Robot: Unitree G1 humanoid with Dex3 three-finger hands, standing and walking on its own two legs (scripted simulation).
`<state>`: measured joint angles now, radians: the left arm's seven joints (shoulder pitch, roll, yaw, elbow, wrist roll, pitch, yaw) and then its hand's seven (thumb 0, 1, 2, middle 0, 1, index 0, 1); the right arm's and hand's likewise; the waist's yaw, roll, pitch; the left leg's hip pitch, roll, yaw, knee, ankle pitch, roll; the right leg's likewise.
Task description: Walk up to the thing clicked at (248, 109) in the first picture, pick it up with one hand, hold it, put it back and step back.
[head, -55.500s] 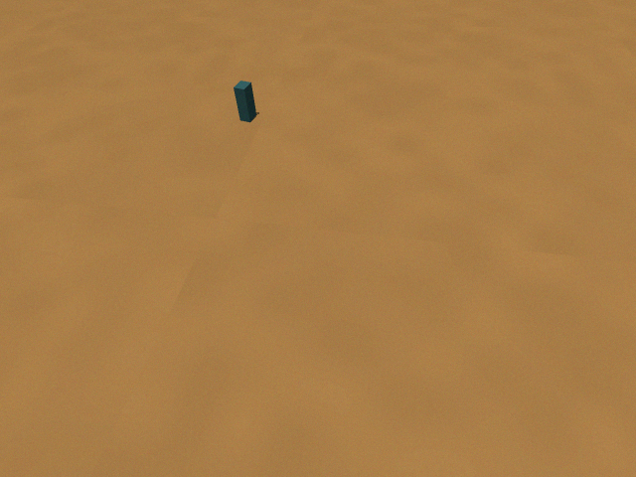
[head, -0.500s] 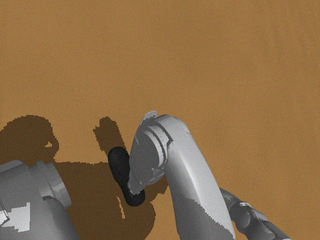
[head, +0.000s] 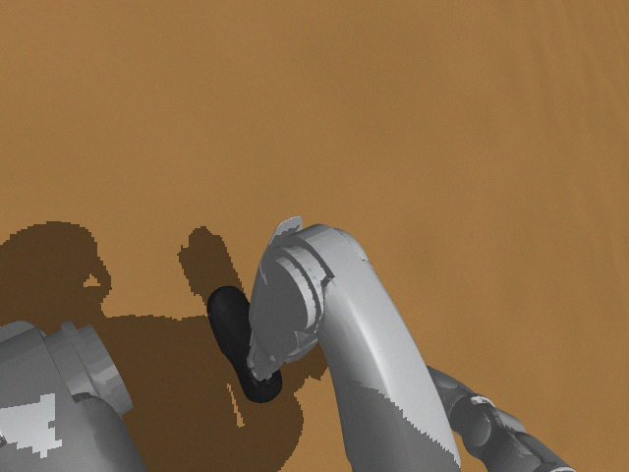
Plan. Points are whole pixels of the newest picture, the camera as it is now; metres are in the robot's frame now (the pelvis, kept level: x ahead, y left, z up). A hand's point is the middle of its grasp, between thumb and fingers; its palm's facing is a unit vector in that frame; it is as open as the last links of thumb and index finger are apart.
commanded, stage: close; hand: left
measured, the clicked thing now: out of the picture +0.54 +0.24 -0.21
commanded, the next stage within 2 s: settle in 1.14 s
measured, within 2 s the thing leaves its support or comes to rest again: leaves its support in 1.46 s
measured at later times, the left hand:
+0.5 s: hand out of the picture +0.51 +0.25 -0.18, palm faces +0.20 -0.98 -0.02, open 14.6 cm
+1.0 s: hand out of the picture +0.51 +0.25 -0.18, palm faces +0.20 -0.98 -0.03, open 10.7 cm
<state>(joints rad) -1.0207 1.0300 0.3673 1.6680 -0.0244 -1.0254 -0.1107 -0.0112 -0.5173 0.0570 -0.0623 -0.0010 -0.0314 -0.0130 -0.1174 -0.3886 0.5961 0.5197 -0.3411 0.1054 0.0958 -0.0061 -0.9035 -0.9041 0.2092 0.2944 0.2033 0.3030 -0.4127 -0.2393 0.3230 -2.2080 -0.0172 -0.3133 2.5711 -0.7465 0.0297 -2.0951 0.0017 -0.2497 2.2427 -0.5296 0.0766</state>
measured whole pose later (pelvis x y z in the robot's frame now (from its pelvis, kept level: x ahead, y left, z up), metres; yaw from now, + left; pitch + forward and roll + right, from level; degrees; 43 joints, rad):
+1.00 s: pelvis +0.00 +0.00 +0.00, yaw +0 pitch +19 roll -20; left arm -1.01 1.02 0.35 1.67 -0.01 -1.04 -0.07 -0.01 0.01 0.51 -0.54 -0.54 -0.58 -0.53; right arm -0.14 -0.38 0.60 0.53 -0.35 0.10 0.10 -0.01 -0.88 -0.89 0.21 0.29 0.20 0.30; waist -0.41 -0.24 0.32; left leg -2.20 -0.02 -0.32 2.57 -0.75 0.03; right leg -2.09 0.00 -0.26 2.24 -0.53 0.08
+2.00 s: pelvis +0.01 -0.01 +0.02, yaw +4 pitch +27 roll -15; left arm -0.90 0.75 0.30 1.19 -0.01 -0.71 -0.17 -0.01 -0.46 0.90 -0.67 -0.92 -0.68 -0.94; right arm 0.10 -0.34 0.34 0.57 -0.19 0.12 0.11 0.00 -0.90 -0.90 0.21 0.29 0.20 0.30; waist -0.30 -0.07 0.10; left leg -2.24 -0.03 -0.21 2.47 -0.72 0.03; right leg -2.15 -0.04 -0.17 2.22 -0.55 0.05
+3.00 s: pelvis +0.05 -0.01 +0.29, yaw +13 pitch +23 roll -3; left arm -0.27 0.31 0.18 0.43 -0.19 -0.29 -0.20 -0.01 -0.61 0.99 -0.70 -1.08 -0.71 -1.10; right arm 0.18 -0.26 0.00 0.58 0.05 -0.04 -0.04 0.01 -0.92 -0.91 0.21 0.29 0.20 0.30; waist -0.06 0.02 -0.17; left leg -1.30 0.01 -0.04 1.53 -0.63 0.01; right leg -1.31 -0.03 -0.04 1.44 -0.53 0.02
